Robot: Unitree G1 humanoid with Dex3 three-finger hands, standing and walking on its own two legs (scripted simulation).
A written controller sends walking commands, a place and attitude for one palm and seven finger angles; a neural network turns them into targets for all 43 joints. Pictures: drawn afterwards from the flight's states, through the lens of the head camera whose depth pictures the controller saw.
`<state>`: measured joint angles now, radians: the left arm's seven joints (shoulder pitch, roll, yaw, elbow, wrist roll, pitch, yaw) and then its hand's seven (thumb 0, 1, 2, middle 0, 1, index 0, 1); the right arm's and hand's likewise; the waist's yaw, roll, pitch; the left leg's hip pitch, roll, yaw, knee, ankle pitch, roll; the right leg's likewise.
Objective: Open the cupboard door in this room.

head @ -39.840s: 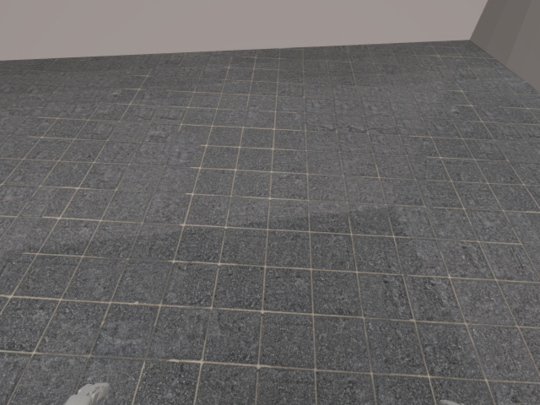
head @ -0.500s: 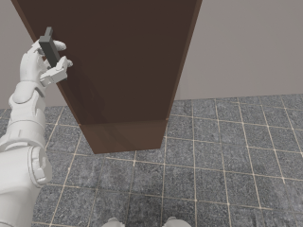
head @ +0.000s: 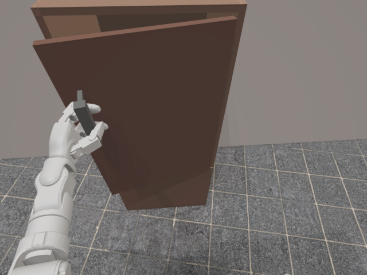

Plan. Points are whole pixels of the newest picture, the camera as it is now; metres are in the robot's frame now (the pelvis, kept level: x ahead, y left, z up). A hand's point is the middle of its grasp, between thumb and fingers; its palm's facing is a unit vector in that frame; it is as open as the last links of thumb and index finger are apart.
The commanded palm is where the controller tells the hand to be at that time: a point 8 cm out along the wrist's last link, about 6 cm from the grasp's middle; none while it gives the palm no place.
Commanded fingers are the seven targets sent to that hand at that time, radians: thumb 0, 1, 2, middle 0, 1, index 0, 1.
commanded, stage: pull the door open along its arc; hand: left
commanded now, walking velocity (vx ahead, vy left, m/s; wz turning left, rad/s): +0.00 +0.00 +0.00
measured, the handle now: (88, 119) +0.44 +0.22 +0.11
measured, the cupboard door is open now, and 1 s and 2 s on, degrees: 13 44 46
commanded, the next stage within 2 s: open thumb and fingers to let go in 0.46 s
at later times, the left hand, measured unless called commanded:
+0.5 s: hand (148, 194) +0.25 +0.06 +0.11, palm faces +0.38 -0.92 +0.02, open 6.5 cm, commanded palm +0.19 +0.11 +0.11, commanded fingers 0.00 0.90 0.90 -0.40 -1.35 -0.40 -1.35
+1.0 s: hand (151, 191) +0.26 +0.06 +0.11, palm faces +0.42 -0.91 +0.02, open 11.0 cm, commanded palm +0.21 +0.10 +0.11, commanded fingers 0.00 -0.50 0.30 -0.29 -1.15 -0.29 -1.15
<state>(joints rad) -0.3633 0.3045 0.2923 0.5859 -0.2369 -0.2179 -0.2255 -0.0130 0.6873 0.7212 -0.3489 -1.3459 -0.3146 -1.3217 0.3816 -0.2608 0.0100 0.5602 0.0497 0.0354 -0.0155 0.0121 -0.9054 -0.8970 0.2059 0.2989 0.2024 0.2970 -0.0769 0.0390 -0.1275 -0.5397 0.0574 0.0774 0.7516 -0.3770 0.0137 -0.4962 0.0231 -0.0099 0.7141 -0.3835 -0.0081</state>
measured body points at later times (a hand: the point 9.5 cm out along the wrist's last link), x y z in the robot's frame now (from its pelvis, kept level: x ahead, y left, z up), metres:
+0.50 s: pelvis +0.01 -0.04 +0.01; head -0.02 -0.06 +0.46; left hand +0.22 +0.11 +0.11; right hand +0.22 -0.22 -0.06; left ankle +0.00 +0.11 -0.71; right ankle -0.02 -0.12 -0.71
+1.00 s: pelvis -0.01 -0.05 +0.01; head -0.02 -0.08 +0.46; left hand +0.23 +0.11 +0.11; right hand +0.19 -0.25 -0.09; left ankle +0.00 +0.11 -0.71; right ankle -0.02 -0.12 -0.71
